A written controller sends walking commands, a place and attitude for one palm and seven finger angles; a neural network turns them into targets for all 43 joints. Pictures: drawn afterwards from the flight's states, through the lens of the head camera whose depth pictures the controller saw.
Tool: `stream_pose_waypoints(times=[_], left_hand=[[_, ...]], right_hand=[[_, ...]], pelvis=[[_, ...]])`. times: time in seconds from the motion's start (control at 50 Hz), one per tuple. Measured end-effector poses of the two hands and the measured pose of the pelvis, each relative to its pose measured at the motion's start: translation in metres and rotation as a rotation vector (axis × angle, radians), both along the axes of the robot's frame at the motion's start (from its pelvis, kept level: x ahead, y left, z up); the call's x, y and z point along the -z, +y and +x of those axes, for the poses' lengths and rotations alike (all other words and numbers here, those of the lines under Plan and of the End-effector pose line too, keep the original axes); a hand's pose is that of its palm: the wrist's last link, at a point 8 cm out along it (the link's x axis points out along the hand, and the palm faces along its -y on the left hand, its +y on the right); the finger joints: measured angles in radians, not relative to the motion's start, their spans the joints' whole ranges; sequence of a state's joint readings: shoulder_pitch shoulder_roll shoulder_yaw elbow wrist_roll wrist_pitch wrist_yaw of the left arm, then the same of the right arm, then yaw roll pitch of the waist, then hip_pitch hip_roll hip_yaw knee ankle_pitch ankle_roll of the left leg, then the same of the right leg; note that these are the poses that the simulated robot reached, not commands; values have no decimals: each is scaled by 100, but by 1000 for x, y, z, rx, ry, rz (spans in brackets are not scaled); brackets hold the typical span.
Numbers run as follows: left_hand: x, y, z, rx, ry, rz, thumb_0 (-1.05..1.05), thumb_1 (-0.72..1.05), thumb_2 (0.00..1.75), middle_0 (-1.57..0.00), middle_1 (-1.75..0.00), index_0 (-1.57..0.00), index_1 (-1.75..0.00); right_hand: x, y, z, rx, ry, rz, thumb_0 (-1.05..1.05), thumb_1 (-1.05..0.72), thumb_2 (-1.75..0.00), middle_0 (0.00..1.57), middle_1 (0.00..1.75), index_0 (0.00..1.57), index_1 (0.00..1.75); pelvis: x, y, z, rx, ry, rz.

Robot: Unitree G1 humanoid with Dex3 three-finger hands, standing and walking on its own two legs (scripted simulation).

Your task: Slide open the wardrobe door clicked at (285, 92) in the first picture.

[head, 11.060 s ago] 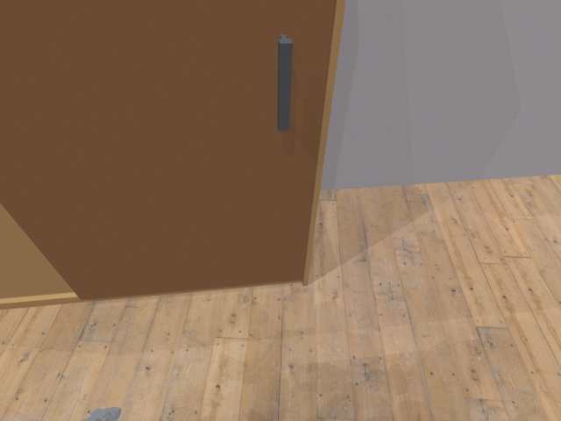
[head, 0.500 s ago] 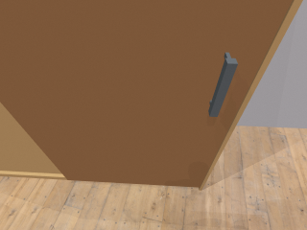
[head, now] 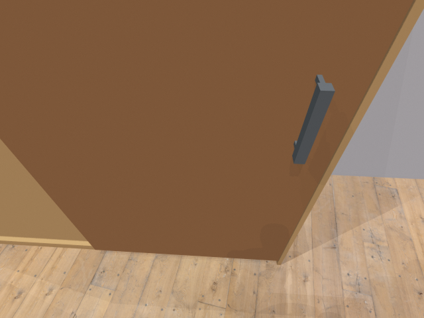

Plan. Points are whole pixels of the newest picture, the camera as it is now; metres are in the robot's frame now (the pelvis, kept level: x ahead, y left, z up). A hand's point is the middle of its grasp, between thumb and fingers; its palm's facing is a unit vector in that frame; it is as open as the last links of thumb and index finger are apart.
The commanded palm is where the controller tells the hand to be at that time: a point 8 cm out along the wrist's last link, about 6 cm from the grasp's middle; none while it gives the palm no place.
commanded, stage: raise the hand with hooked fingers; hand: right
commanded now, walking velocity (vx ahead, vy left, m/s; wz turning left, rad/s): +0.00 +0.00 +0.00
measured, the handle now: (308, 122) +0.48 -0.17 +0.13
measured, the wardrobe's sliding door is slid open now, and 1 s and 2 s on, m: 0.00 0.00 0.00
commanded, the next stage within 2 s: none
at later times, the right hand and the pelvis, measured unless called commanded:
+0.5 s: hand out of the picture +0.13 -0.18 -0.04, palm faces +0.19 +0.98 -0.05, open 9.0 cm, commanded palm +0.13 -0.23 +0.00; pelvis +0.00 +0.03 -0.05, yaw -3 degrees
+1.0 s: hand (368, 260) +0.22 -0.23 +0.06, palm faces +0.11 +0.99 -0.09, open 12.1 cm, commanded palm +0.19 -0.28 +0.07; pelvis +0.02 +0.01 -0.04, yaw -3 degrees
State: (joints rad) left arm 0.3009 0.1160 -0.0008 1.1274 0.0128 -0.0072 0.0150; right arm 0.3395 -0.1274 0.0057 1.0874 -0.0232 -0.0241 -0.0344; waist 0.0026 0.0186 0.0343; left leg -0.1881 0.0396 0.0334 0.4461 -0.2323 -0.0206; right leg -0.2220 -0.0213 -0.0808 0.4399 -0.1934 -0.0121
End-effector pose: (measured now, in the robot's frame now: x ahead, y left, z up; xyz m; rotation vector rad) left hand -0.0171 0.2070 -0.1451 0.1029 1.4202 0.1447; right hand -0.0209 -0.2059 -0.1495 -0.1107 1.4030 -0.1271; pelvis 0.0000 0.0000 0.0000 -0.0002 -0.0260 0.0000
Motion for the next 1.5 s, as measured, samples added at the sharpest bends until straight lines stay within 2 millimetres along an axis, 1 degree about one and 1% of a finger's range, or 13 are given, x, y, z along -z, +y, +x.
stream_pose_waypoints(times=[0.06, 0.14, 0.22, 0.28, 0.36, 0.44, 0.52, 0.64, 0.76, 0.92, 1.1, 1.28, 1.5], left_hand=[[-3, 9, 10, 16, -83, 39, 1, 93, 90, -20, -30, -20, -30], [-14, 31, 53, 30, -372, 100, 2, 93, 90, -20, -30, -20, -30], [-30, 49, 114, 63, -663, 140, 2, 92, 90, -20, -30, -20, -30], [-49, 57, 156, 83, -816, 150, 2, 92, 90, -20, -30, -20, -30], [-75, 64, 198, 138, -921, 167, 1, 91, 90, -20, -30, -20, -30], [-87, 65, 230, 208, -951, 186, 1, 91, 90, -20, -30, -20, -30], [-75, 56, 250, 286, -944, 168, 1, 91, 90, -20, -30, -20, -30], [-33, 29, 246, 311, -896, 61, 1, 91, 90, -20, -30, -20, -30], [-15, 23, 204, 168, -786, 13, 1, 90, 90, -20, -30, -20, -30], [-29, 52, 168, 91, -704, 126, 1, 90, 90, -20, -30, -20, -30], [-54, 53, 194, 154, -797, 187, 1, 90, 90, -20, -30, -20, -30], [-79, 14, 224, 207, -937, 106, 1, 90, 90, -20, -30, -20, -30], [-75, 0, 220, 241, -892, 68, 1, 90, 90, -20, -30, -20, -30]], right_hand=[[-15, -13, 24, 67, -105, -47, 3, -93, -90, 20, 30, 20, 31], [-87, -45, 108, 102, -635, -194, 6, -94, -89, 20, 32, 20, 32], [-166, -23, 187, 23, -1147, -145, 5, -87, -86, 19, 35, 20, 36], [-185, 5, 214, -52, -1399, 14, 3, -80, -84, 20, 39, 20, 39], [-151, 21, 201, -137, -1402, 159, 2, -70, -80, 21, 44, 21, 45], [-106, 0, 154, -43, -1191, 107, 1, -59, -76, 22, 50, 23, 51], [-126, -33, 118, 29, -1244, -89, 2, -49, -73, 23, 56, 23, 57], [-187, -33, 148, -113, -1570, -117, 2, -35, -67, 23, 65, 23, 66], [-172, -25, 212, -275, -1319, 108, 1, -21, -61, 24, 74, 25, 75], [-213, -71, 212, -80, -1414, -55, 1, -3, -53, 26, 86, 26, 87], [-207, -73, 223, -191, -1350, 43, 0, 19, -44, 27, 99, 27, 100], [-271, -112, 237, -125, -1556, -64, 0, 39, -35, 29, 112, 30, 113], [-276, -121, 250, -145, -1423, -33, -1, 49, -31, 30, 119, 30, 120]], pelvis=[[3, 0, -1, 2, -8, 5], [9, 1, -1, 29, -2, -5], [18, 0, -4, 42, 22, -1], [28, 6, -5, 24, 68, -8], [40, 18, -4, 12, 97, -14], [49, 28, -1, 26, 116, -5], [57, 34, 3, 57, 142, 24], [65, 33, -2, 90, 154, 57], [54, 31, 1, 55, 164, 26], [37, 21, 19, 35, 147, 17], [31, 6, 16, 47, 117, 28], [23, 2, 17, 52, 64, 30], [15, 1, 12, 57, 33, 25]])
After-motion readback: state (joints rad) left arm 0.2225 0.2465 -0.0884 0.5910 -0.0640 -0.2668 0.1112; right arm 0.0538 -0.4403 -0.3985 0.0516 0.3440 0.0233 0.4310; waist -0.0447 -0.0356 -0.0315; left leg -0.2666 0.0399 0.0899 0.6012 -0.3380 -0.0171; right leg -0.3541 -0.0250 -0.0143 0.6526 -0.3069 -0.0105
